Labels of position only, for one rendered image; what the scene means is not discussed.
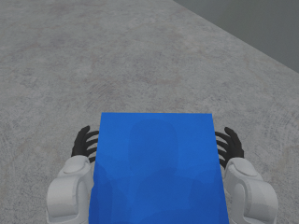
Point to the carton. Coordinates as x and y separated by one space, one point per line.
157 168

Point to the left robot hand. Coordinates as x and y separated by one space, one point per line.
80 144

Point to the left robot forearm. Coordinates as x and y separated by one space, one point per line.
67 195

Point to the right robot hand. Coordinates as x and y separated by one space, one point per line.
233 149

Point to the right robot forearm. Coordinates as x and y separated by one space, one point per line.
254 201

